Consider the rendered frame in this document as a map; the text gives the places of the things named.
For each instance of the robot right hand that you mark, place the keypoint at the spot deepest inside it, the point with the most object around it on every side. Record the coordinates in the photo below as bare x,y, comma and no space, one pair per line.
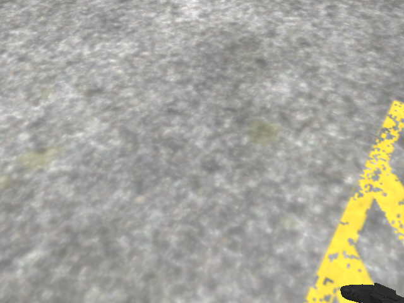
376,293

